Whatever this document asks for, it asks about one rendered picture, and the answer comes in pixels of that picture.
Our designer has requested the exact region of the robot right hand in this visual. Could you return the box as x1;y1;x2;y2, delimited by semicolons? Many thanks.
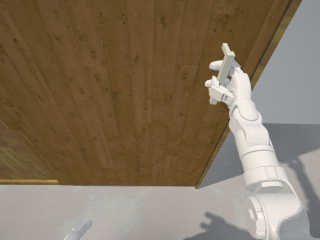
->
204;60;252;110

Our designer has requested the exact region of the right robot forearm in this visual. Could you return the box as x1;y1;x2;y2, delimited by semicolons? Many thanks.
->
228;99;310;233

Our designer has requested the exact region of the handle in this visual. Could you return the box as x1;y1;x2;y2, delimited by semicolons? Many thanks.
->
208;43;235;105

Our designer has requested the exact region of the wardrobe door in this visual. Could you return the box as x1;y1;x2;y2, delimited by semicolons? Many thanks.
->
0;119;56;180
0;0;289;186

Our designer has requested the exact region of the right robot upper arm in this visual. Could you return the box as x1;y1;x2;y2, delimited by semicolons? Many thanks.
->
245;192;320;240

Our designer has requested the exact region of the robot left hand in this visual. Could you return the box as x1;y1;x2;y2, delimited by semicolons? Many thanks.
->
64;220;93;240

